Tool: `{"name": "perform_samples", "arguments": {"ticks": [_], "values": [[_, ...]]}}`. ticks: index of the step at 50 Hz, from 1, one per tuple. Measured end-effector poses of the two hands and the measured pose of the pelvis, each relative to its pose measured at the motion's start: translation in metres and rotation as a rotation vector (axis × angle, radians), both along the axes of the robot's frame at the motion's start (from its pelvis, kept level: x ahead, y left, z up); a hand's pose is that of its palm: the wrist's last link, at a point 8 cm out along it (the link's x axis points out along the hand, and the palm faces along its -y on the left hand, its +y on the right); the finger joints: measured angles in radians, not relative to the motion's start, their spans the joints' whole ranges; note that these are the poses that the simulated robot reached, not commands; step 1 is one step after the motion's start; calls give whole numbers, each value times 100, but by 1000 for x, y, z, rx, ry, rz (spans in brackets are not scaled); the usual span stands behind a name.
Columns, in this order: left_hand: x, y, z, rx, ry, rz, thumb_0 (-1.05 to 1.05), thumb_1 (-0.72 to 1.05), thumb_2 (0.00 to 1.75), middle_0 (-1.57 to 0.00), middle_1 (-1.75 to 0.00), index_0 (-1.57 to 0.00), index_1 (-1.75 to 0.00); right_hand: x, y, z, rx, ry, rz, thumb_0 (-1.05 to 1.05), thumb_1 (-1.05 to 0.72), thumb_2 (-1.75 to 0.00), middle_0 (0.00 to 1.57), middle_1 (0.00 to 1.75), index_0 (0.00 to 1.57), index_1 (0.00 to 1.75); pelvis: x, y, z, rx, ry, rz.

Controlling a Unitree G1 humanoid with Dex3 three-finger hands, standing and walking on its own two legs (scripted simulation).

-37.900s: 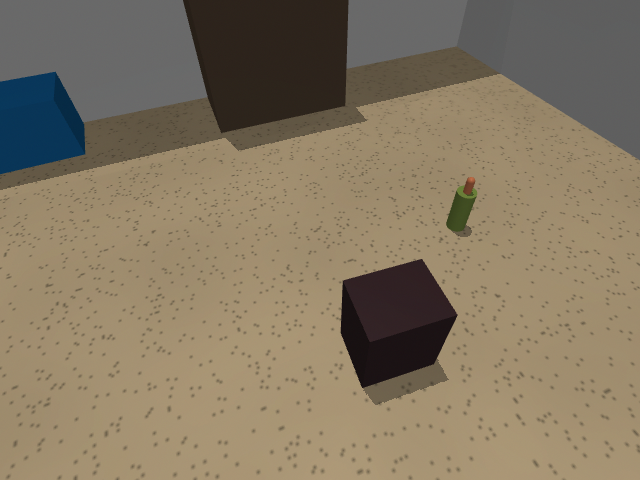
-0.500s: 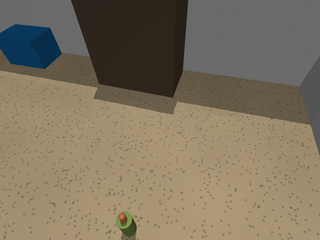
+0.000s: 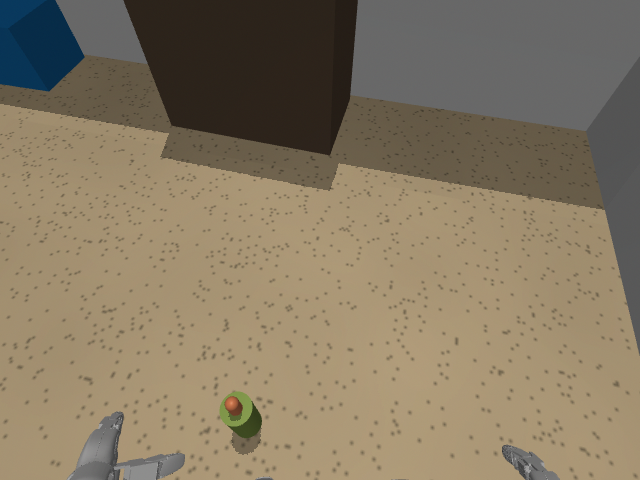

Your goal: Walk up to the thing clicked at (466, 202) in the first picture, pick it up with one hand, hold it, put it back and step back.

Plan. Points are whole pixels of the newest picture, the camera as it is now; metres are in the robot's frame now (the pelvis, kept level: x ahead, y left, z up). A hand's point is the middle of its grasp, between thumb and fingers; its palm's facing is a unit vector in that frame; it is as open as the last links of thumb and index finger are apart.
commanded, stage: go down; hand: left
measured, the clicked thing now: (240, 413) +0.32 +0.23 -0.63
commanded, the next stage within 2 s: none
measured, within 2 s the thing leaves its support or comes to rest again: neither
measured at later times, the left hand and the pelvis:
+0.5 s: hand out of the picture +0.14 +0.29 -0.18, palm faces +0.10 -0.94 -0.33, open 17.5 cm; pelvis -0.01 +0.01 -0.06, yaw +0 degrees
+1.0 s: hand (120, 469) +0.17 +0.34 -0.24, palm faces +0.16 -0.96 -0.24, open 17.6 cm; pelvis -0.04 +0.01 -0.15, yaw -1 degrees
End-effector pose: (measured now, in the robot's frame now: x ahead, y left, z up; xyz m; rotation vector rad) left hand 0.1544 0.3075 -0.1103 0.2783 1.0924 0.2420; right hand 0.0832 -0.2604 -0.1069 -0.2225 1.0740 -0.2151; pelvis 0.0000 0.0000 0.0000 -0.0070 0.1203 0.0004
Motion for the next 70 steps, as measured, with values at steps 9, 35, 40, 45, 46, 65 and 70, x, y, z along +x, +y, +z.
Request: {"name": "perform_samples", "arguments": {"ticks": [9, 35, 40, 45, 46, 65, 70], "values": [[-9, 15, -17, -1, -25, 5, 0, -21, 10, -7, -4, -7, -4, 10, 5, -16, -23, -67, 11, 1, -89, -89, 20, 30, 21, 30, -1, 9, -26, -12, 69, -3], [-33, 36, -48, -25, -91, 40, 0, -59, 1, -9, -4, -9, -5, 66, 29, -40, -77, -304, 125, 1, -88, -89, 20, 30, 21, 30, -13, 13, -79, -47, 185, 14], [-35, 44, -59, -37, -128, 35, -1, -58, 1, -9, -4, -8, -5, 61, 28, -56, -82, -288, 137, 1, -90, -90, 20, 30, 21, 30, -18, 13, -93, -49, 214, 12], [-30, 61, -83, -53, -202, 41, -1, -59, 1, -9, -5, -9, -5, 56, 23, -80, -99, -276, 167, 1, -91, -90, 20, 30, 21, 30, -28, 12, -117, -48, 267, 8], [-27, 65, -89, -55, -227, 39, -1, -59, 1, -9, -5, -9, -5, 56, 22, -87, -105, -273, 174, 1, -91, -90, 20, 30, 21, 30, -30, 12, -123, -48, 278, 8], [17, 110, -147, -84, -505, -12, -1, -59, 3, -8, -6, -7, -7, 30, 12, -193, -128, -133, 203, 1, -89, -90, 20, 30, 21, 30, -59, 9, -209, -64, 406, -12], [24, 120, -158, -86, -552, -27, -1, -59, 4, -8, -7, -7, -7, 26, 9, -211, -144, -111, 218, 1, -89, -90, 20, 30, 21, 30, -63, 10, -225, -69, 423, -15]]}}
